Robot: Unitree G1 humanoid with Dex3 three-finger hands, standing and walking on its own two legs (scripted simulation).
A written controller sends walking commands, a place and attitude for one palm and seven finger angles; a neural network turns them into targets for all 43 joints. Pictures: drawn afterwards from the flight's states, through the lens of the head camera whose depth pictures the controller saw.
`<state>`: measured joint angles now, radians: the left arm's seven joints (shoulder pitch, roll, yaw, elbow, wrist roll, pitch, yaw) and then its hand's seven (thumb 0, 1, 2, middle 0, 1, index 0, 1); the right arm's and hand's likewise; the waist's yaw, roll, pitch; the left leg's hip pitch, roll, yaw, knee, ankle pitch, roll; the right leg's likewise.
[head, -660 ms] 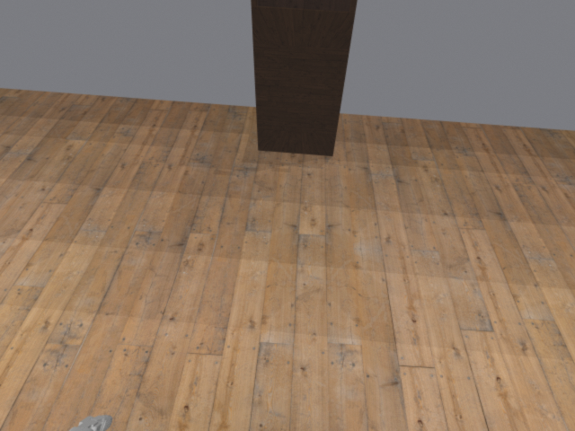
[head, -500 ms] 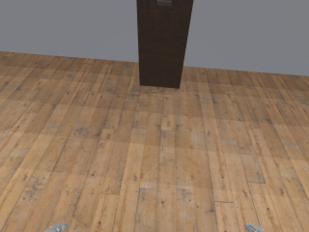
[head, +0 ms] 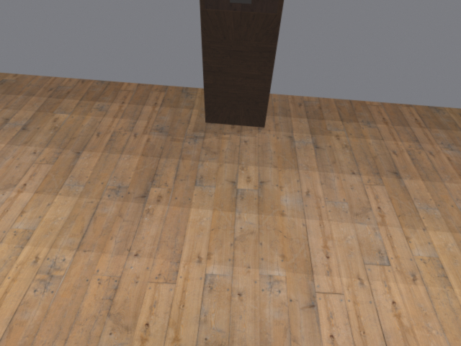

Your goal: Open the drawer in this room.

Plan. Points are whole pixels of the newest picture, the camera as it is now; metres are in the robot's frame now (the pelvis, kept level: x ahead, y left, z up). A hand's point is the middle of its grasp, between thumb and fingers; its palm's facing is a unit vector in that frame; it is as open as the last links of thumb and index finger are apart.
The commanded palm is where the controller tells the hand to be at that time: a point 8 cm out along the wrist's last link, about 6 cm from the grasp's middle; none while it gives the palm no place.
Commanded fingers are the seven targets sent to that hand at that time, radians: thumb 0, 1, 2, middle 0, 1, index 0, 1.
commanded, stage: stand and wait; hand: left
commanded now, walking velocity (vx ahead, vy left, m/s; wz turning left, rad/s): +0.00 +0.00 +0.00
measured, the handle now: out of the picture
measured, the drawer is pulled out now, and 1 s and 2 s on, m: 0.00 0.00 0.00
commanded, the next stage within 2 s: turn or walk to find it in 0.24 s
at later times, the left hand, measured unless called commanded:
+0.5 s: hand out of the picture +0.06 +0.23 -0.17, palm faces +0.03 -0.95 -0.31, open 7.4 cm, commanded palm none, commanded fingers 0.00 0.90 0.90 -0.20 -0.30 -0.20 -0.30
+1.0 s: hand out of the picture -0.03 +0.17 -0.18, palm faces +0.16 -0.96 -0.22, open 7.4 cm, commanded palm none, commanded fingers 0.00 0.90 0.90 -0.20 -0.30 -0.20 -0.30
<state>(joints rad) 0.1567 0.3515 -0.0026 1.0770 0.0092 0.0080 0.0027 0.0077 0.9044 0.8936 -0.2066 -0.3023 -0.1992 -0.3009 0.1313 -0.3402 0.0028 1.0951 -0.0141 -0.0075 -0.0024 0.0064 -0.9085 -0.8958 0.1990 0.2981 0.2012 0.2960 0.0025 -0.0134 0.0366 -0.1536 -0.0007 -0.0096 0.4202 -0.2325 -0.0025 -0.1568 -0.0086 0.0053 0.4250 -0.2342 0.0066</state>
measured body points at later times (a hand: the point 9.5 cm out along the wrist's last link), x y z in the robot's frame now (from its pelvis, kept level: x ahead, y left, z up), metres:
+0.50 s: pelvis -0.01 +0.00 -0.01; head +0.00 +0.00 +0.44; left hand +0.06 +0.28 -0.14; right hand +0.07 -0.28 -0.15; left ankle +0.00 +0.12 -0.74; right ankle +0.00 -0.12 -0.74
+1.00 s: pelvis -0.03 -0.01 -0.01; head -0.03 -0.02 +0.44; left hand -0.04 +0.22 -0.16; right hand +0.03 -0.25 -0.16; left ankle -0.03 +0.12 -0.73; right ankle -0.02 -0.12 -0.74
